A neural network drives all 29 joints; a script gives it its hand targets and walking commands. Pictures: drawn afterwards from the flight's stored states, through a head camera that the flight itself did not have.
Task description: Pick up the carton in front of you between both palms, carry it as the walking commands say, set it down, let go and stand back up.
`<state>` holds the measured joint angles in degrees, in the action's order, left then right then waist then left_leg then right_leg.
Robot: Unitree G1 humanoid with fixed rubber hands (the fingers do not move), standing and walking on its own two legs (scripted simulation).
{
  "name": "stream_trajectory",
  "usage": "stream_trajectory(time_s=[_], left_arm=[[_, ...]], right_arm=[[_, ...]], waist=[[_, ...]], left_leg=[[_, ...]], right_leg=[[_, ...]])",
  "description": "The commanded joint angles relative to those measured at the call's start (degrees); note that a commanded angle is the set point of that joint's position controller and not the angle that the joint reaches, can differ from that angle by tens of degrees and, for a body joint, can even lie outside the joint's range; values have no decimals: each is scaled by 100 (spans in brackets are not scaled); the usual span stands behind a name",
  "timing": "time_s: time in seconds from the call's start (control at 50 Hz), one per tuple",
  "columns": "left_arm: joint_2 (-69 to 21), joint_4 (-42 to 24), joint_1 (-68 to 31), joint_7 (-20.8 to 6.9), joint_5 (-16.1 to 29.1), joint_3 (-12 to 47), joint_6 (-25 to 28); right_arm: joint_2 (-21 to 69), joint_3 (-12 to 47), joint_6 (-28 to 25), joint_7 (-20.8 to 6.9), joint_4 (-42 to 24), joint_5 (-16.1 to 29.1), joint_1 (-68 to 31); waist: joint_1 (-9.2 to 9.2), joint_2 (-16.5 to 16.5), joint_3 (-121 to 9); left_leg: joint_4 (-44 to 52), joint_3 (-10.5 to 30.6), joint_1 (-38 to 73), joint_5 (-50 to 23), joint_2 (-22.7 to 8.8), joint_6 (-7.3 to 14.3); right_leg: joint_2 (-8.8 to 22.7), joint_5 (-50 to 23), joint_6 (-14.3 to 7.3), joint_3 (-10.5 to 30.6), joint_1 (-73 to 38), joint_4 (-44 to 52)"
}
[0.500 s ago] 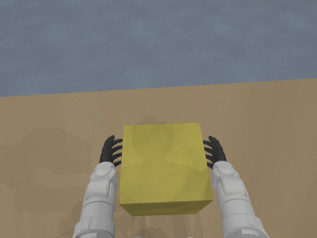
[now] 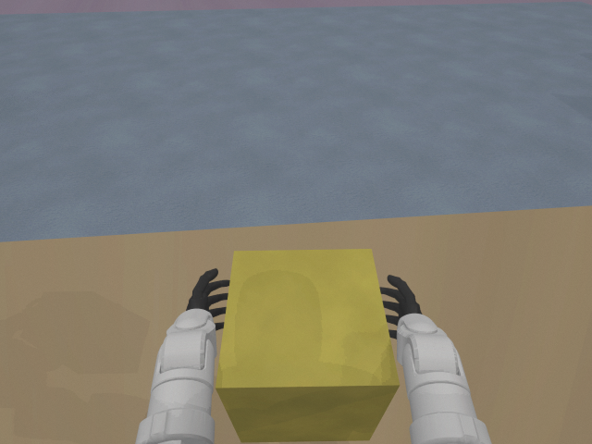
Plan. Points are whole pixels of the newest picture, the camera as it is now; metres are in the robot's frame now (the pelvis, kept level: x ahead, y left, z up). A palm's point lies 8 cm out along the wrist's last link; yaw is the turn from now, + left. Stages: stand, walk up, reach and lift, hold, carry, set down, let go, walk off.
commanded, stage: reach and lift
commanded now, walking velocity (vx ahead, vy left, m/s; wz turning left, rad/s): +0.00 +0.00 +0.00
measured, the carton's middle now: (304, 349) +0.29 +0.00 -0.05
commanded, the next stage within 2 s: hold in 0.78 s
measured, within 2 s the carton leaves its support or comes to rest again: neither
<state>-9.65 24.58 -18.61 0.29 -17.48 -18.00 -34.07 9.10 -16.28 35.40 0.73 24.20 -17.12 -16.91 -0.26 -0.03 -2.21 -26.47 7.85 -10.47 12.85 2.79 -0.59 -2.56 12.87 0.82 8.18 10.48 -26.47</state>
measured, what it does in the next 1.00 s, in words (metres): stands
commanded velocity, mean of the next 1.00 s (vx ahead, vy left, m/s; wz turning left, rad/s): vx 0.00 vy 0.00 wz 0.00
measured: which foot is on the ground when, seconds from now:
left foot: down 0.00-1.00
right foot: down 0.00-1.00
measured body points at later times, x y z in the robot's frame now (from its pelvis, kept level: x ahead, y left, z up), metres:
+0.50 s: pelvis +0.01 +0.00 +0.00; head -0.02 +0.00 +0.45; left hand +0.32 +0.15 +0.03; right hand +0.31 -0.15 +0.02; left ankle +0.02 +0.13 -0.74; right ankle +0.02 -0.13 -0.74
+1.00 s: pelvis +0.01 +0.00 +0.01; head -0.04 +0.00 +0.45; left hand +0.31 +0.15 +0.06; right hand +0.31 -0.15 +0.05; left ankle +0.02 +0.13 -0.74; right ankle +0.02 -0.13 -0.74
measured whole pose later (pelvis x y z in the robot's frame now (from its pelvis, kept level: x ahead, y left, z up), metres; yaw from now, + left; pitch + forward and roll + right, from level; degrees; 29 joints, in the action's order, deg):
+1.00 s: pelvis +0.01 +0.00 +0.01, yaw +0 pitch -7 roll +0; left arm -8.9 14.6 -15.9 0.0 -16.2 -13.4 -42.3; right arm 8.6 -11.8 44.0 0.6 14.2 -15.8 -14.5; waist -0.2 -0.1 -1.1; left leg -19.9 7.7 -2.4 10.8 2.1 -0.6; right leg -2.1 10.9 0.4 7.4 2.3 -19.8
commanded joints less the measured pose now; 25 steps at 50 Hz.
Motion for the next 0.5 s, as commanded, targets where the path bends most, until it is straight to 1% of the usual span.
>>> stream_trajectory(time_s=[0.0, 0.16, 0.3, 0.48], left_arm=[[-5671, 337, -2881, -1553, 1306, 3039, 43], [-5616, 326, -2984, -1567, 1292, 3055, 4], [-5545, 137, -2691, -1549, 1285, 3089, -87], [-5477, -265, -2275, -1527, 1413, 3274, -220]], right_arm=[[5447, 3077, -292, -1567, -184, 1407, -3614], [5468, 3042, -245, -1568, -120, 1356, -3632], [5397, 3120, -141, -1538, -369, 1398, -3386], [5361, 3296, 4, -1494, -762, 1529, -2946]], waist=[[-7, -31, -1169], [18, 4, -1279], [-12, -1, -1293], [-1, 12, -1346]], left_leg=[[458, -406, 287, -303, 184, -4], [516, -434, 398, -325, 193, -19], [589, -446, 589, -782, 231, -30], [660, -408, 807, -1349, 266, -49]], right_leg=[[-223, -149, -77, -455, -204, 455], [-227, -206, -53, -470, -332, 522], [-246, -657, -23, -459, -511, 615], [-278, -1250, 13, -429, -777, 688]])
